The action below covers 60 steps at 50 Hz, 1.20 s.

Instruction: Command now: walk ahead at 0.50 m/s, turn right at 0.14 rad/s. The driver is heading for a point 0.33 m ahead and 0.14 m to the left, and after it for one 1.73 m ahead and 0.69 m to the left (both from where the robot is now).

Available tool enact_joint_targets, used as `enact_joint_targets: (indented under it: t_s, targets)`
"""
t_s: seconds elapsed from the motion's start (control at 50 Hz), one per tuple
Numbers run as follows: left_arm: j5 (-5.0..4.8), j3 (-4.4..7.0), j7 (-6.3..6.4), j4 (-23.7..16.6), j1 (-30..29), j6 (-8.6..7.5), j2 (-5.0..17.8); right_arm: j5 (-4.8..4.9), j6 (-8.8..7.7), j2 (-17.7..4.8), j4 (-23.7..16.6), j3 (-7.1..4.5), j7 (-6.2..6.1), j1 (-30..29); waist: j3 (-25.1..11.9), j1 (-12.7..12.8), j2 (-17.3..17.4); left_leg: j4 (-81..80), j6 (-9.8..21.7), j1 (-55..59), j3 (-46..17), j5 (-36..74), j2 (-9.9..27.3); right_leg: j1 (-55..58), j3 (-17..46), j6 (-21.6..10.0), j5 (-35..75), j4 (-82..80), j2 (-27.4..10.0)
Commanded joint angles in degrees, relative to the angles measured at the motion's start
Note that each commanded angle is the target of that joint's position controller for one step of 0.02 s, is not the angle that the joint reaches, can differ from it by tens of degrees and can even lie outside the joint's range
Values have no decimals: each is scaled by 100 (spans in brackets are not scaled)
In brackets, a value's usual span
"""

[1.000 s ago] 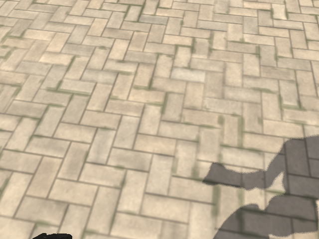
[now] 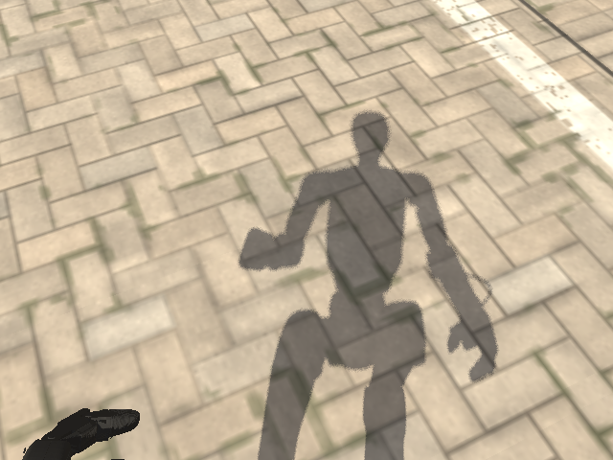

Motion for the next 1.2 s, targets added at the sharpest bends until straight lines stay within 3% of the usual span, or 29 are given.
enact_joint_targets:
  t_s: [0.02, 0.04, 0.06, 0.14, 0.26, 0.36, 0.4, 0.44, 0.48, 0.5, 0.52, 0.54, 0.56, 0.58, 0.6, 0.64, 0.68, 0.8, 0.9, 0.94, 0.96, 0.98, 1.0, 1.02, 1.04, 1.06, 1.08, 1.14, 1.2]
  targets:
    - [82, 308, 71, 73, 1733, -114, 969, 260, -305, -860, -726, -101, 113, -514, -1565, 1053, -499, 2455, 211, -3595, -933, 40, 28, 4106, 3119, -1307, -40, -1755, -2112]
    - [78, 266, 61, 162, 1401, -165, 835, 186, -299, -720, -709, -76, 78, -609, -1078, 774, -140, 1947, 200, -3428, -908, 478, 282, 3298, 2449, -1084, 369, -1873, -1826]
    - [100, 205, 58, 176, 1136, -219, 620, 82, -242, -725, -645, -108, 59, -559, -833, 584, -267, 1603, 156, -3164, -949, 773, 428, 2754, 1990, -982, 729, -2039, -1632]
    - [167, 213, 73, 375, 851, -444, 559, 74, 55, -406, -421, -92, 25, -148, -454, 238, -293, 1203, -75, -2724, -1095, 1498, 428, 1825, 992, -938, 1153, -2754, -1480]
    - [187, 240, 201, 682, 953, -470, 649, 23, 2, -167, -634, -42, 106, -937, -80, 491, -233, -701, -113, -3020, -985, 3328, 221, 2102, -156, -569, 1361, -2981, -1247]
    - [72, 324, 253, 1020, 1411, -322, 830, 10, -12, -58, -1031, 33, 285, -1702, 205, 811, -115, -1631, 153, -3393, -650, 3130, 129, 3098, -443, -487, 1706, -2765, -1620]
    - [20, 361, 288, 1084, 1413, -216, 923, 7, -7, -114, -1194, 12, 364, -1792, 165, 747, -196, -1774, 322, -3405, -460, 2578, 18, 3497, -535, -392, 2477, -2404, -1747]
    - [4, 408, 350, 1060, 1282, -125, 1098, 4, 34, -294, -1249, -82, 394, -1492, -209, 483, -420, -1745, 552, -2732, -94, 1960, -347, 3651, -703, -236, 4406, -1629, -1734]
    - [-18, 389, 412, 1015, 1131, -48, 1123, 21, 75, -755, -977, -354, 320, -118, -1012, -317, -366, -2059, 912, -736, 41, 2008, -825, 3062, -938, 49, 5039, 346, -1437]
    - [88, 280, 431, 920, 1289, -103, 886, 42, 136, -1258, -840, -533, 196, 694, -1580, -603, 355, -2220, 1272, 994, -1243, 2171, -108, 1685, -951, 307, 3110, 2114, -1131]
    - [227, 37, 316, 663, 1869, -272, 96, 59, 81, -1681, -919, -567, 187, 485, -2086, 132, 1609, -2857, 2391, 2727, -4589, 1128, 1236, -816, -210, 667, -2352, 3993, 198]
    - [28, 102, 215, 645, 1260, -485, 612, 26, 17, -1190, -1038, -436, 207, 635, -2527, -351, 898, -3490, 2396, 3024, -5272, 661, 1402, -1419, 926, 542, -2478, 4451, 88]
    - [-157, 153, 166, 464, 769, -597, 820, -9, -33, -934, -1020, -368, 202, 421, -1701, -374, 648, -3604, 2117, 2470, -4420, 980, 1254, -1798, 908, 412, -1941, 4269, -183]
    - [-86, 125, 195, 444, 633, -662, 754, 16, -55, -825, -1067, -335, 193, 69, -1164, -133, 135, -3601, 1926, 1626, -3744, 1577, 999, -1658, 847, 357, -1456, 3756, -439]
    - [70, 161, 237, 476, 591, -668, 779, -1, -53, -666, -1142, -289, 178, -281, -838, 87, 4, -3658, 1810, 898, -3251, 2265, 790, -1338, 801, 399, -1187, 3263, -595]
    - [146, 203, 236, 489, 799, -544, 779, -90, -56, -544, -1293, -235, 135, -539, -737, 374, 209, -3886, 1820, 182, -2870, 3075, 582, -780, 816, 531, -916, 2878, -710]
    - [188, 166, 250, 503, 843, -428, 625, -53, -72, -624, -1262, -255, 76, -517, -629, 442, 212, -3987, 1834, -263, -2484, 3579, 458, -676, 670, 732, -733, 2407, -699]
    - [137, 24, 205, 211, -380, -433, 327, 17, 36, -825, -1073, -314, -91, -101, -423, -9, 490, -3874, 1328, -794, -1988, 2877, -67, -122, 489, 963, 1304, -73, -225]
    - [46, 137, 95, 118, -615, -556, 636, 52, 122, -774, -943, -321, -131, 143, -424, -5, 655, -3254, 1173, -60, -2839, 2370, 277, 117, 784, 730, 973, -840, -107]
    - [40, 226, 106, 243, -110, -614, 768, 30, 151, -727, -987, -323, -131, -17, -528, 309, 805, -2814, 1039, 3, -3009, 2660, 261, 751, 689, 496, 653, -1061, -97]
    - [94, 312, 143, 363, 454, -645, 920, 8, 143, -543, -1041, -259, -113, -70, -910, 598, 726, -2143, 866, -175, -2818, 2908, -20, 1696, 731, 292, 679, -1178, -259]
    - [183, 391, 195, 424, 1285, -650, 1214, -81, 125, -212, -1148, -131, -88, -15, -1730, 920, 130, -605, 657, -835, -2351, 2109, -385, 3175, 1639, -66, 257, -1072, -1202]
    - [229, 493, 172, 634, 1727, -568, 1634, 79, 76, 112, -1306, -23, -82, 829, -2325, 534, -1809, 1202, 273, -2906, -1629, -601, -1171, 4886, 4338, -1045, -942, -1574, -2460]
    - [76, 394, 143, 570, 1618, -541, 1102, 140, 72, -506, -1144, -116, -102, 793, -1964, 664, -1318, 1962, 192, -3633, -1718, -504, -656, 4679, 4860, -994, -2282, -1866, -2552]
    - [66, 297, 174, 511, 1380, -504, 751, 98, 101, -827, -1200, -212, -99, 142, -1224, 837, -764, 2136, 151, -3794, -1603, 54, -461, 4001, 3901, -723, -2163, -1950, -2276]
    - [121, 247, 185, 496, 1111, -463, 661, 31, 125, -792, -1270, -223, -107, -186, -819, 762, -396, 2046, 114, -3633, -1414, 463, -274, 3328, 3129, -562, -1397, -2021, -2024]
    - [139, 207, 193, 549, 965, -440, 547, -24, 120, -718, -1348, -238, -86, -399, -501, 687, -356, 1805, 95, -3545, -1396, 727, -126, 2831, 2586, -521, -740, -2141, -1805]
    - [131, 178, 210, 687, 900, -485, 457, 70, 192, -364, -1402, -203, -5, -326, -362, 488, -633, 1397, 77, -3164, -1206, 994, 117, 2263, 1584, -503, 69, -2511, -1530]
    - [115, 246, 193, 889, 1035, -524, 676, 7, 216, -149, -1550, -126, 4, -627, -253, 498, -407, 729, -6, -3358, -1187, 1329, 168, 2210, 1145, -699, 677, -2746, -1615]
